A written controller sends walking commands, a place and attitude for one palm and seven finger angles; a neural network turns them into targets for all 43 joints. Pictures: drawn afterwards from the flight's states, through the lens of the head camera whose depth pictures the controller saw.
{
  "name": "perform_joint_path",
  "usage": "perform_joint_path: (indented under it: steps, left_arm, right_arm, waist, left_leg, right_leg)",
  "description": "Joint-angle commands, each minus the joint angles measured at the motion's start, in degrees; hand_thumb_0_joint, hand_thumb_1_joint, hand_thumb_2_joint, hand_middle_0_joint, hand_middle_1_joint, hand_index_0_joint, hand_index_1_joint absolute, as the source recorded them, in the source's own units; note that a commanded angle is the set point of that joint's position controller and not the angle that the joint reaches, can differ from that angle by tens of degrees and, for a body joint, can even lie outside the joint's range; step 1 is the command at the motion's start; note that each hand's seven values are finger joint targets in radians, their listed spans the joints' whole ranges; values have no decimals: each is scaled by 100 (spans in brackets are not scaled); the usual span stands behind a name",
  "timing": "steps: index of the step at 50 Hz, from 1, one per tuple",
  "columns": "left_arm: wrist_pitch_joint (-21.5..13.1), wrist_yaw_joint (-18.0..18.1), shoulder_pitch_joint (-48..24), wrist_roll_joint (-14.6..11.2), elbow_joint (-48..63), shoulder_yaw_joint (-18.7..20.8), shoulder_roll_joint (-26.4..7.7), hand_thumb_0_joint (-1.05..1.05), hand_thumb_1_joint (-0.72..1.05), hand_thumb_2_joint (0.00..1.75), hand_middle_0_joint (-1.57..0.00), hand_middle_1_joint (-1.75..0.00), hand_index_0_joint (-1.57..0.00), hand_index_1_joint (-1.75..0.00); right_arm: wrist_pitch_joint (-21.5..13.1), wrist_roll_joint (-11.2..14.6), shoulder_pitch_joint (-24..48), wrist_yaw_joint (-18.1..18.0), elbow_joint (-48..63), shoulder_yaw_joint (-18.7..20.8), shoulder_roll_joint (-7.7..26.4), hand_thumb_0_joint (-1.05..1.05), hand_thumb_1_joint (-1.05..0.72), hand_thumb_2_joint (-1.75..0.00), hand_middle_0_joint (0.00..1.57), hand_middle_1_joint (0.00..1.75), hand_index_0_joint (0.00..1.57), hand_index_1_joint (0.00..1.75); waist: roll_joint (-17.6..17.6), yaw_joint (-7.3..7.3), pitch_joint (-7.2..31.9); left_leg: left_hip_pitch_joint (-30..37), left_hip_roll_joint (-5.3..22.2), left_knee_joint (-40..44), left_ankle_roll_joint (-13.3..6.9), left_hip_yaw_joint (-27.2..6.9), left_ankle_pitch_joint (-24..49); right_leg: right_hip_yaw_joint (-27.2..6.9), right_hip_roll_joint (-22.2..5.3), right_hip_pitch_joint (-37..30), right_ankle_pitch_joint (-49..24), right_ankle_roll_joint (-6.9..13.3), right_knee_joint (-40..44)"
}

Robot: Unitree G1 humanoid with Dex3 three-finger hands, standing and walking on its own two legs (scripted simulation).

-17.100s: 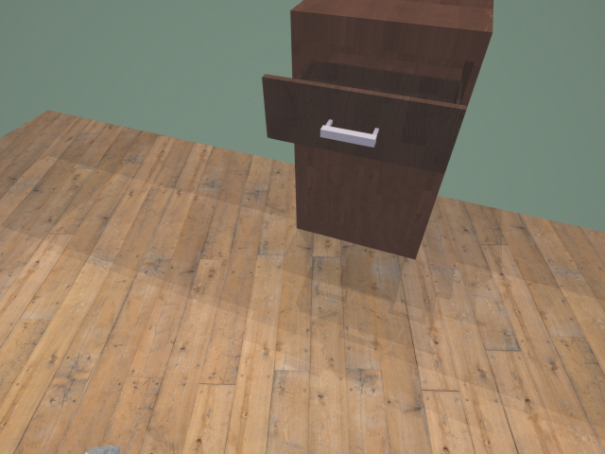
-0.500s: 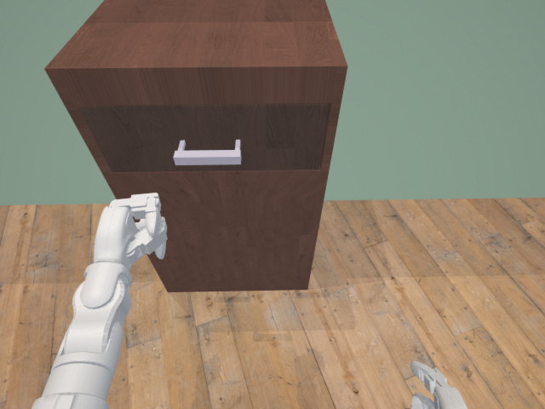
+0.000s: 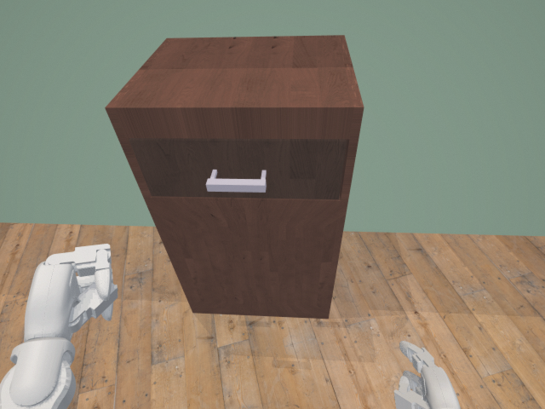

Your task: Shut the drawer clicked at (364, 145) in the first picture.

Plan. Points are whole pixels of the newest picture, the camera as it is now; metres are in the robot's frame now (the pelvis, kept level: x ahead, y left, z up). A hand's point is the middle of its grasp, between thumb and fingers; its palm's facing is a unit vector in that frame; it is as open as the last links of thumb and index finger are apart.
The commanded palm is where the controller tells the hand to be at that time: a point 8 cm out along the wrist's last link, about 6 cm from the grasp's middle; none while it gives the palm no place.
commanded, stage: draw the hand back to the body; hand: left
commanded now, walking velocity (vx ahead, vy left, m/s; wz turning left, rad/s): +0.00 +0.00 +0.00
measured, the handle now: (237, 179) +0.62 +0.16 -0.03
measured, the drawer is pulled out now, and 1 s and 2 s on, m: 0.00 0.00 0.00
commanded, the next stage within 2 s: step back with the hand held close in 0.32 s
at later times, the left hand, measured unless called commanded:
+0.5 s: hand (77, 302) +0.18 +0.23 +0.16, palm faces +0.37 -0.85 -0.39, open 3.2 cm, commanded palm +0.13 +0.28 +0.17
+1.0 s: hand (48, 323) +0.16 +0.26 +0.15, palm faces +0.28 -0.81 -0.51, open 3.2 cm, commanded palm +0.10 +0.31 +0.17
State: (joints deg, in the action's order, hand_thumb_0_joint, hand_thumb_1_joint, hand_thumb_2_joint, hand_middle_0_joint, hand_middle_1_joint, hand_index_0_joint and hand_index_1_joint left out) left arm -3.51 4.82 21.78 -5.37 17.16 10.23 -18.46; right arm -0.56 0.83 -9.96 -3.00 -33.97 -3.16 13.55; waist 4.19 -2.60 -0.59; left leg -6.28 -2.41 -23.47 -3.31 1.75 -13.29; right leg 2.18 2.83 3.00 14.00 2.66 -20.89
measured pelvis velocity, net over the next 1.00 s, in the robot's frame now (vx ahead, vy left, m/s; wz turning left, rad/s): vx -0.04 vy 0.03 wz -0.02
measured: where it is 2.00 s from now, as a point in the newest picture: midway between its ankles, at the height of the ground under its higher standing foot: outside the picture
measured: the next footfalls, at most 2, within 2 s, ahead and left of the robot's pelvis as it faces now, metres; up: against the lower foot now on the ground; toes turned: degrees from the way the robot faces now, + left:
left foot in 1.86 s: -0.09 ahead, +0.13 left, +0.00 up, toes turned +1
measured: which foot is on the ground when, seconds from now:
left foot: down 0.00-1.00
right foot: down 0.00-1.00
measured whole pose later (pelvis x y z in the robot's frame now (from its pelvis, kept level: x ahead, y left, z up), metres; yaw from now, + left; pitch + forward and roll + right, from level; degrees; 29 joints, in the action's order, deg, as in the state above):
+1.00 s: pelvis -0.04 +0.03 -0.01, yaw -1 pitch +1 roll -1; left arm -11.6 6.0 36.0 -3.0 32.0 21.2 -23.7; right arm 0.0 0.5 -10.4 -3.8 -30.4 0.5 13.3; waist 1.3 -0.2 -1.8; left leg -18.2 -3.9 -27.7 -6.0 4.3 -11.3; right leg 0.3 0.9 17.0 13.3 0.1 -28.9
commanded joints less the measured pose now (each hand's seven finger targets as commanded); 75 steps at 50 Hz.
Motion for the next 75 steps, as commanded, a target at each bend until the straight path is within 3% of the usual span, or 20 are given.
perform_joint_path:
  steps: [1,7,11,19,22,23,24,28,34,35,40,44,50,53,59,65,69,71,73,75]
  left_arm:
    - [-432,84,-117,-24,1769,853,-952,0,90,90,-140,-160,-140,-160]
    - [-549,125,580,-27,2369,1291,-1185,0,90,90,-140,-160,-140,-160]
    - [-499,102,572,-11,1867,1011,-842,0,90,90,-140,-160,-140,-160]
    - [-595,188,310,27,2223,1208,-1113,0,90,90,-140,-160,-140,-160]
    - [-562,174,434,5,2116,1212,-1053,0,90,90,-140,-160,-140,-160]
    - [-871,211,-412,65,2813,2151,-1975,0,90,90,-140,-160,-140,-160]
    - [-910,163,246,76,2066,1867,-1484,0,90,90,-140,-160,-140,-160]
    - [-985,58,1070,113,1833,1329,-912,0,90,90,-140,-160,-140,-160]
    - [-1048,158,1376,97,2297,1691,-1329,0,90,90,-140,-160,-140,-160]
    - [-1069,184,1340,91,2446,1838,-1496,0,90,90,-140,-160,-140,-160]
    - [-1087,224,1453,106,2616,1819,-1446,0,90,90,-140,-160,-140,-160]
    - [-1106,231,1507,159,2533,1780,-1351,0,90,90,-140,-160,-140,-160]
    - [-1186,268,1386,286,2637,1936,-1380,0,90,90,-140,-160,-140,-160]
    - [-1228,280,1380,294,2652,1883,-1301,0,90,90,-140,-160,-140,-160]
    - [-1350,333,1298,315,2820,1840,-1293,0,90,90,-140,-160,-140,-160]
    - [-1435,347,1151,447,2893,2028,-1390,0,90,90,-140,-160,-140,-160]
    - [-1513,284,1389,378,2844,2032,-1334,0,90,90,-140,-160,-140,-160]
    - [-1544,271,1527,288,2921,1972,-1289,0,90,90,-140,-160,-140,-160]
    - [-1586,237,1472,246,3067,1905,-1300,0,90,90,-140,-160,-140,-160]
    - [-1575,248,1436,225,3175,1938,-1384,0,90,90,-140,-160,-140,-160]
  right_arm:
    - [-400,2,775,-14,948,289,601,0,-90,-90,20,30,20,30]
    - [-582,25,738,-41,935,335,608,0,-90,-90,20,30,20,30]
    - [-593,11,676,-76,840,385,629,0,-90,-90,20,30,20,30]
    - [-707,-20,686,-149,839,345,617,0,-90,-90,20,30,20,30]
    - [-723,-27,722,-141,812,335,584,0,-90,-90,20,30,20,30]
    - [-579,-1,684,-89,1026,382,739,0,-90,-90,20,30,20,30]
    - [-493,-50,642,-86,825,413,641,0,-90,-90,20,30,20,30]
    - [-233,-47,561,2,920,520,709,0,-90,-90,20,30,20,30]
    - [-30,-5,568,-70,1153,600,678,0,-90,-90,20,30,20,30]
    - [-30,-11,605,-97,1180,615,700,0,-90,-90,20,30,20,30]
    - [-71,-7,519,-135,1255,646,729,0,-90,-90,20,30,20,30]
    - [-153,-24,460,-129,1251,667,763,0,-90,-90,20,30,20,30]
    - [-315,-40,463,-152,1313,690,821,0,-90,-90,20,30,20,30]
    - [-357,-30,394,-149,1304,680,789,0,-90,-90,20,30,20,30]
    - [-453,-72,317,-144,1243,663,782,0,-90,-90,20,30,20,30]
    - [-571,-135,427,-193,1225,675,818,0,-90,-90,20,30,20,30]
    - [-651,-172,364,-133,1160,713,800,0,-90,-90,20,30,20,30]
    - [-682,-159,298,-105,1078,705,750,0,-90,-90,20,30,20,30]
    - [-698,-160,329,-65,1000,703,784,0,-90,-90,20,30,20,30]
    - [-707,-164,348,-48,958,708,779,0,-90,-90,20,30,20,30]
  waist:
    - [-117,-15,444]
    - [-18,-92,428]
    - [-454,16,-64]
    - [-49,-103,349]
    - [-163,-114,193]
    - [-209,118,-149]
    - [-489,152,-247]
    - [-184,206,223]
    - [-420,182,894]
    - [-324,153,1022]
    - [-40,159,1029]
    - [-2,183,807]
    - [-111,207,574]
    - [-337,259,506]
    - [-279,317,413]
    - [421,236,455]
    - [168,250,481]
    - [7,256,729]
    - [202,240,1093]
    - [327,229,1355]
  left_leg:
    - [327,351,260,82,-389,1223]
    - [303,370,164,96,-380,1270]
    - [223,369,207,38,-354,886]
    - [308,323,208,46,-386,917]
    - [259,328,217,63,-376,1024]
    - [-134,414,24,-106,-556,607]
    - [-189,400,-105,-88,-604,556]
    - [-36,504,68,-80,-508,1070]
    - [-246,637,170,-97,-552,1878]
    - [-275,638,171,-90,-555,1975]
    - [-620,782,263,-97,-716,2007]
    - [-1246,983,534,-191,-934,1215]
    - [-2690,1103,821,-376,-1228,-963]
    - [-2828,1018,659,-365,-1181,-1370]
    - [-2580,900,425,-279,-1202,-1636]
    - [-3567,1498,1247,-508,-1767,-2190]
    - [-3129,1634,1131,-595,-1845,-1477]
    - [-2257,1486,654,-513,-1587,-62]
    - [-1664,1412,442,-426,-1370,961]
    - [-1338,1408,336,-387,-1232,1326]
  right_leg:
    - [-334,-269,209,-1147,-67,328]
    - [-348,-265,296,-1194,-82,347]
    - [-361,-273,603,-788,-107,437]
    - [-413,-302,358,-827,-73,418]
    - [-412,-288,356,-972,-72,436]
    - [-1152,-593,872,-1178,-180,710]
    - [-1179,-739,981,-1095,-139,767]
    - [-789,-661,937,-1351,-297,458]
    - [-509,-519,498,-1953,-391,-88]
    - [-495,-506,416,-2031,-380,-169]
    - [-451,-383,353,-1761,-358,-529]
    - [-483,-297,324,-1137,-348,-876]
    - [-692,-271,-279,-942,-309,-1264]
    - [-858,-370,-140,-797,-265,-1178]
    - [-1050,-458,452,-91,-175,-748]
    - [-599,23,-472,-452,-332,-2032]
    - [-628,110,-134,98,-326,-2013]
    - [-663,27,249,-395,-311,-1536]
    - [-665,22,361,-579,-343,-1416]
    - [-683,12,433,-551,-399,-1433]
